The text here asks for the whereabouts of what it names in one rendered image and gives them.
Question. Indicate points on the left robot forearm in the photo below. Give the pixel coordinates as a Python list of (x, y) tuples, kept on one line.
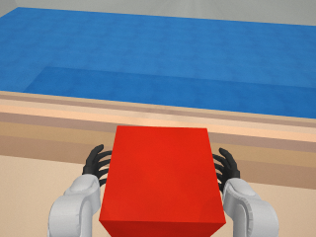
[(71, 215)]

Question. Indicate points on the left robot hand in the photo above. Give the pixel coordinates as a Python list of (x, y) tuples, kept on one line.
[(93, 165)]

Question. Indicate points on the right robot hand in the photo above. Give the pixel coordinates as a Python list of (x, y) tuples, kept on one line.
[(229, 169)]

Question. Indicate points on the right robot forearm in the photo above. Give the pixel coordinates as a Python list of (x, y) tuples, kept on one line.
[(252, 216)]

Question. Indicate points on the carton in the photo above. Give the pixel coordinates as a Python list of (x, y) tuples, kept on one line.
[(161, 183)]

